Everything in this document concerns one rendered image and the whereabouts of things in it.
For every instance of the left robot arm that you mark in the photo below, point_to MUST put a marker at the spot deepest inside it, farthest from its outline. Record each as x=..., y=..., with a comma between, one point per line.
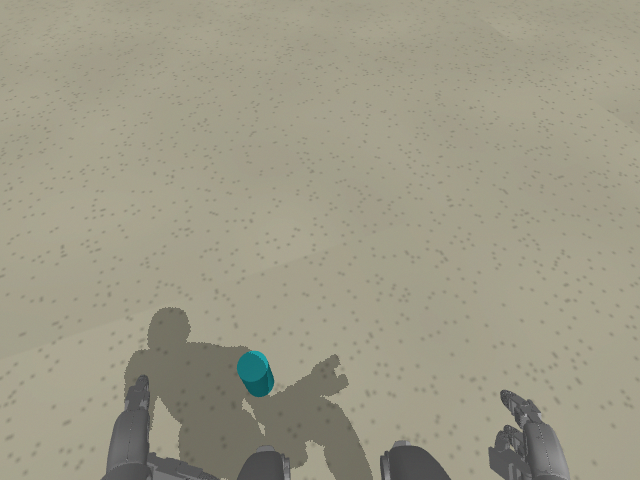
x=131, y=471

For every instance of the can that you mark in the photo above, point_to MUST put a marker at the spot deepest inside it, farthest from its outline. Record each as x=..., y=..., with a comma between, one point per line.
x=254, y=370

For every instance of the left robot hand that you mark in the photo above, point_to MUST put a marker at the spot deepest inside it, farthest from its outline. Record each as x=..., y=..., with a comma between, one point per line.
x=130, y=440

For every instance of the right robot hand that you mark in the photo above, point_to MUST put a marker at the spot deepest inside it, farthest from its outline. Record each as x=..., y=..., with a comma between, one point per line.
x=537, y=450

